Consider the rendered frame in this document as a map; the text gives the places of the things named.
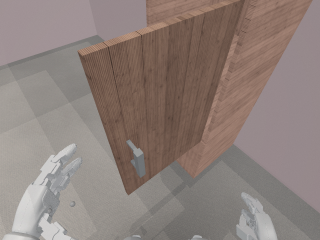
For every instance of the right robot hand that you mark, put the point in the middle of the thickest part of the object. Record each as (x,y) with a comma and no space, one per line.
(260,225)

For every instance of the cupboard door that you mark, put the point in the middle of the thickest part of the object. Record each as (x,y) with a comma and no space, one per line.
(155,86)

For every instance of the handle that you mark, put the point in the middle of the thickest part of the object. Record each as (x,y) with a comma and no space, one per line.
(138,162)

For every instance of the left robot hand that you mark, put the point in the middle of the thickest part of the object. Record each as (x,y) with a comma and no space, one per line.
(31,216)

